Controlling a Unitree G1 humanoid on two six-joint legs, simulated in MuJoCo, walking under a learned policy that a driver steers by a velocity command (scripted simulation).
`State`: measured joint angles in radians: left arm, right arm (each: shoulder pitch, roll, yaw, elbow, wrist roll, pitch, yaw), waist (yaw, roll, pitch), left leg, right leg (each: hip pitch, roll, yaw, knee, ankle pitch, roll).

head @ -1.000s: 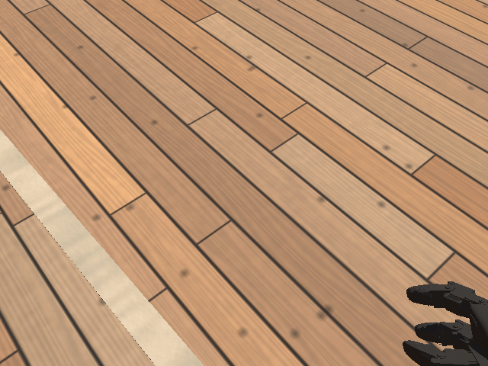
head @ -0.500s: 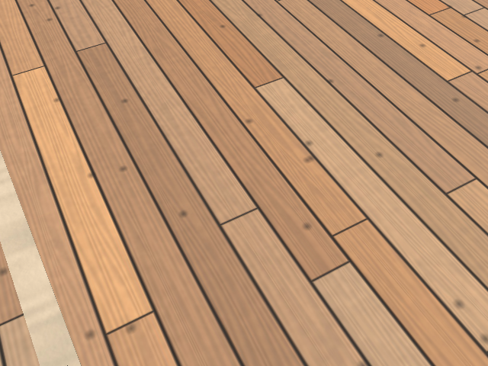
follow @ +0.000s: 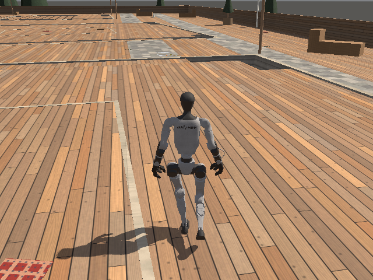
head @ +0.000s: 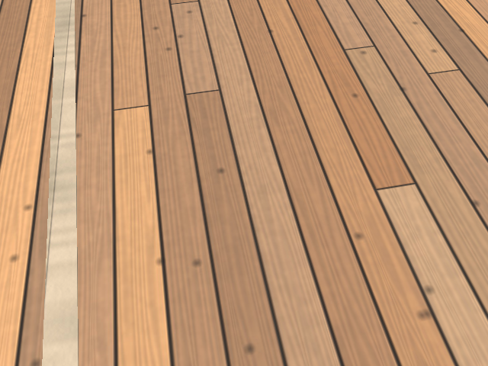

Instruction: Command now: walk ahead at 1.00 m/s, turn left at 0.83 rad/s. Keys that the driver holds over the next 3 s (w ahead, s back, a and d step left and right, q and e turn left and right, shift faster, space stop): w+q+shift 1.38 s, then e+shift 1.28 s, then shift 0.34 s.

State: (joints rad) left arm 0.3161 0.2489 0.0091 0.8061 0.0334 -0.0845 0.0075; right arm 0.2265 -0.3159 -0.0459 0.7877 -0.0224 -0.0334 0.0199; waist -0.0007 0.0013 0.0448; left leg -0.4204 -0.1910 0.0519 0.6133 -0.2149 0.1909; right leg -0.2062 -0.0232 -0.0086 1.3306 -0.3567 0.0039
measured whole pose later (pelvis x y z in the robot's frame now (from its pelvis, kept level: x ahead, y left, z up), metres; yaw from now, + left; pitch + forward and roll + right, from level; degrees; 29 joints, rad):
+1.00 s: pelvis +0.87 +0.25 +0.02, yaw +54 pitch +1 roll +1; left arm 0.06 0.26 -0.01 0.58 0.05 -0.04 -0.01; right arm 0.46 -0.32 -0.06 0.82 -0.01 -0.04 0.00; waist -0.07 0.00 0.05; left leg -0.08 -0.23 -0.14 0.39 -0.29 0.19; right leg -0.71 -0.16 0.09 0.95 -0.24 0.08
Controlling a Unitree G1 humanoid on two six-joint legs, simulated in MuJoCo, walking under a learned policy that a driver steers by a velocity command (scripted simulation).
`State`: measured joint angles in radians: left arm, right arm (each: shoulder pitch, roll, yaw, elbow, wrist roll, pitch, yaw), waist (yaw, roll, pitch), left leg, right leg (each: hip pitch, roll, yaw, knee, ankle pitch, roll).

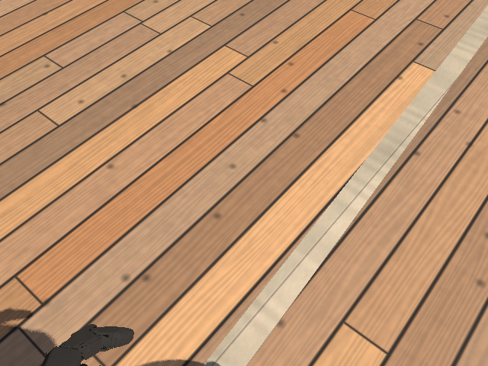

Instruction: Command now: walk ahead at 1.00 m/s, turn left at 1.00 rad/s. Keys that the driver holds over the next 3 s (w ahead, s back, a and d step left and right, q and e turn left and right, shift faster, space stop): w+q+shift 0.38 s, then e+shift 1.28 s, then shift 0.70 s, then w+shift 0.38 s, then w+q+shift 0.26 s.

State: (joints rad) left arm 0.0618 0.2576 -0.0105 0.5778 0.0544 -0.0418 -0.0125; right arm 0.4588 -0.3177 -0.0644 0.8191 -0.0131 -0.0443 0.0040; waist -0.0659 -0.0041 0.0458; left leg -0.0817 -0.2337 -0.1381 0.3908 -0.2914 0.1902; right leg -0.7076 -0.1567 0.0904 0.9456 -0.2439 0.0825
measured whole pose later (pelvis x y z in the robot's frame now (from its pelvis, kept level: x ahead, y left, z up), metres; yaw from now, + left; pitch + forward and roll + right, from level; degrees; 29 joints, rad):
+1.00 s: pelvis +0.68 +0.07 +0.00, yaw +8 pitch +1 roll +3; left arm 0.16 0.30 0.07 0.67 -0.02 0.04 -0.03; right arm 0.10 -0.28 -0.06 0.79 0.01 -0.01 -0.04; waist -0.01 -0.04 0.06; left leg -0.14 0.04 0.30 0.46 -0.32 0.02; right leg -0.55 -0.10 -0.07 0.75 -0.16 0.02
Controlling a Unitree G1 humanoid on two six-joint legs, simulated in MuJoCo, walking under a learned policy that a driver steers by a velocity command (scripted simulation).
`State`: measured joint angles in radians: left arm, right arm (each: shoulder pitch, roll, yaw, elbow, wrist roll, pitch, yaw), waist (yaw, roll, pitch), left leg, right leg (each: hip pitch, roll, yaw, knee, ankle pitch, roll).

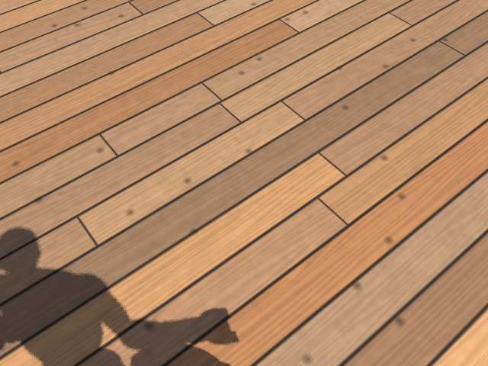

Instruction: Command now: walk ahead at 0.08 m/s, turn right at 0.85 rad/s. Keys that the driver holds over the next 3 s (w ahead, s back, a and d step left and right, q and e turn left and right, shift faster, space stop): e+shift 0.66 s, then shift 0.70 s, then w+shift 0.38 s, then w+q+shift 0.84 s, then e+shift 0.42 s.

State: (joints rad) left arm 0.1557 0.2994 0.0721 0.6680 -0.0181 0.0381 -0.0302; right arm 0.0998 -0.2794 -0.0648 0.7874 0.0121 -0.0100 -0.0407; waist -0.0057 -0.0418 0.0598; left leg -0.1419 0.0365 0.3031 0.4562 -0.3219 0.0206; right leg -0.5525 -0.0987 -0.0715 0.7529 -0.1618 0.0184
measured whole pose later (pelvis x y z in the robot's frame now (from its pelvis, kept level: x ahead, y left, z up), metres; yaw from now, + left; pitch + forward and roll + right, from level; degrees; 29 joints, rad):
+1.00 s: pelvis +0.09 -0.01 +0.00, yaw -48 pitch +2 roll +1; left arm 0.15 0.26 0.04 0.58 0.02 0.03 0.00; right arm 0.16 -0.33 -0.08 0.78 0.00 0.03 -0.02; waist -0.03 0.03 0.04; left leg -0.46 0.07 0.03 0.98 -0.51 -0.07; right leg -0.30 0.01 0.02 0.52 -0.27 -0.03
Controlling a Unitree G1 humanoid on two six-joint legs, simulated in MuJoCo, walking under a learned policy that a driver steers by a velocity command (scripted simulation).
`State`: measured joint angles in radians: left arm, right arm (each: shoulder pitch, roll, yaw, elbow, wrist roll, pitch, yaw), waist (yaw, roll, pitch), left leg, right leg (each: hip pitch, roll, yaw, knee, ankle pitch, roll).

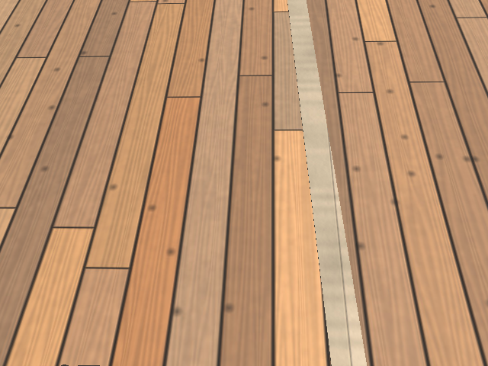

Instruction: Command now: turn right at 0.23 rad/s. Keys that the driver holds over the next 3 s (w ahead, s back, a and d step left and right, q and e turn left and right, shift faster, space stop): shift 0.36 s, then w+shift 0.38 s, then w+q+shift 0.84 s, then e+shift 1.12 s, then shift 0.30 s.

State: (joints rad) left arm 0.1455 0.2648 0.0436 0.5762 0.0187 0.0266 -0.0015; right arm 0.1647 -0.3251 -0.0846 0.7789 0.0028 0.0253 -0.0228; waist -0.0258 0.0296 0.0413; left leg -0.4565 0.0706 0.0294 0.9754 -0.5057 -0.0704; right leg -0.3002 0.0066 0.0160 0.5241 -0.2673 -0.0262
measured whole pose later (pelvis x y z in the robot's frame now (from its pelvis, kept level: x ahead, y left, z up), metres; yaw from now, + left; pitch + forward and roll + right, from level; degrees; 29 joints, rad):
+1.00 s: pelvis +0.26 -0.03 -0.02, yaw +6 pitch +3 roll +0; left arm 0.52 0.23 0.03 0.93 0.03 -0.11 0.00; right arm 0.02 -0.27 -0.03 0.70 -0.03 -0.01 0.09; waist 0.08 0.01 0.01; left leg -0.76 0.02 0.10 0.77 -0.03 0.12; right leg 0.26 0.01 -0.19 0.07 -0.38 0.01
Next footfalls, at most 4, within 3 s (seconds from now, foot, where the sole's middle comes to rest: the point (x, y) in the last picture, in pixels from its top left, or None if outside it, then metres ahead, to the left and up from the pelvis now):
0.22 left None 0.04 0.14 -0.77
0.64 right None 0.09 -0.14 -0.77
1.08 left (240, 340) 0.52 0.06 -0.77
1.52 right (226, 196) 1.00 0.10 -0.77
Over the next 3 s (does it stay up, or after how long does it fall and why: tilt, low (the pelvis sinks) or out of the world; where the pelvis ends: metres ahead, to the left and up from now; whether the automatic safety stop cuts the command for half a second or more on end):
stays up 1.12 0.34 0.00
